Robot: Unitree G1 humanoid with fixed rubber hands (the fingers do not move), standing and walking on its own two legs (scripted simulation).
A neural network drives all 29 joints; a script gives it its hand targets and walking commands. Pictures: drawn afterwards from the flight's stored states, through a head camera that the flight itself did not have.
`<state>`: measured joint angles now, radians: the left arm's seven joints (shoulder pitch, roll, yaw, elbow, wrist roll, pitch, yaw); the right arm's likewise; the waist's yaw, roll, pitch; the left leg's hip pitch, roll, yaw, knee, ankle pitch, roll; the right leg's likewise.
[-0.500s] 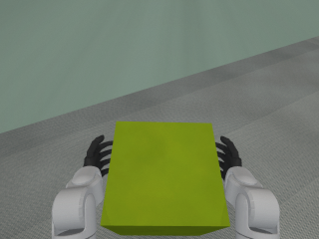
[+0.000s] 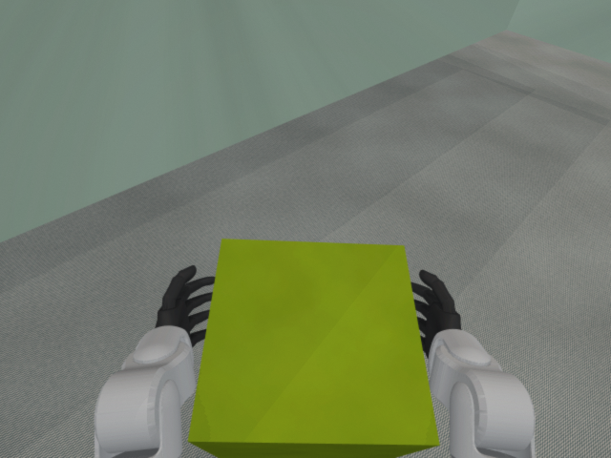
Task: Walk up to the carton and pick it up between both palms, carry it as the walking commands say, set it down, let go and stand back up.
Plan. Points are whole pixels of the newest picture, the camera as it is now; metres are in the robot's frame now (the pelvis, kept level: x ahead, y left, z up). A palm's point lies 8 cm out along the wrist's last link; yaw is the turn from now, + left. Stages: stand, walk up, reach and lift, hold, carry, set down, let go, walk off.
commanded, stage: carry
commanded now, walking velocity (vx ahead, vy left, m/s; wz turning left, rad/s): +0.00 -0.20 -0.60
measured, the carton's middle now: (306, 362) +0.23 +0.01 +0.03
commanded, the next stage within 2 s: none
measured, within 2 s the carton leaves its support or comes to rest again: neither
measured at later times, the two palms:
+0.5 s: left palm (377, 360) +0.22 -0.08 +0.06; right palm out of the picture +0.15 -0.37 +0.08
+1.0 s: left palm out of the picture +0.14 -0.34 +0.06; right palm out of the picture -0.04 -0.58 +0.05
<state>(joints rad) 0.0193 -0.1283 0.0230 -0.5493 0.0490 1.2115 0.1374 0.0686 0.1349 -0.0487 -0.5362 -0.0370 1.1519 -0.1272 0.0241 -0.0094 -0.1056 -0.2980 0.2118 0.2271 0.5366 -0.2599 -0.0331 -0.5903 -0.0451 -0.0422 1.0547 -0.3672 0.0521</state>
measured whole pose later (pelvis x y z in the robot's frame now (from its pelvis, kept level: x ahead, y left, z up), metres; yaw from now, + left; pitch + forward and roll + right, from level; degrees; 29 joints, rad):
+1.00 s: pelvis -0.14 -0.32 -0.02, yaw -34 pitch +3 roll -1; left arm 0.02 -0.13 0.02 -0.50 0.04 1.16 0.13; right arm 0.02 0.13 -0.07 -0.53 -0.04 1.18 -0.13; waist -0.02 0.05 -0.03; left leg -0.56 0.21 0.09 1.16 -0.56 -0.13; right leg -0.46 0.00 -0.09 0.64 -0.24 -0.04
